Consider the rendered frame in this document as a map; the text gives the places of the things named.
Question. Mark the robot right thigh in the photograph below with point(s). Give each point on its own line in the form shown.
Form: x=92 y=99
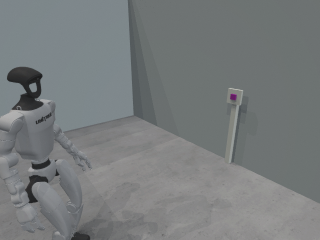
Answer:
x=51 y=204

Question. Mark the button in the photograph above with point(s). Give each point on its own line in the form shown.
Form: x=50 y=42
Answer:
x=233 y=96

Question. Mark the humanoid robot head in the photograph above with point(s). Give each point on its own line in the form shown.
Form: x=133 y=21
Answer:
x=26 y=76

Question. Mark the left robot upper arm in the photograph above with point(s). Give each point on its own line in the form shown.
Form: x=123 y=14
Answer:
x=56 y=128

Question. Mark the right robot hand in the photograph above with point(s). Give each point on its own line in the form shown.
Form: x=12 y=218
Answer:
x=26 y=214

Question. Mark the right robot forearm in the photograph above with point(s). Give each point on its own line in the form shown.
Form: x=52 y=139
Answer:
x=13 y=182

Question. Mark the panel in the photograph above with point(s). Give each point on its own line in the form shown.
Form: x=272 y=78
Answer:
x=233 y=121

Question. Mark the left robot forearm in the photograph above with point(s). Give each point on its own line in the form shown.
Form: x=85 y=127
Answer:
x=66 y=143

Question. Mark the right robot upper arm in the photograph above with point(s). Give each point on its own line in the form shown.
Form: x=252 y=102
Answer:
x=10 y=125

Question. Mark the left robot hand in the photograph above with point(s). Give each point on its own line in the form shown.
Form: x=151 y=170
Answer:
x=78 y=160

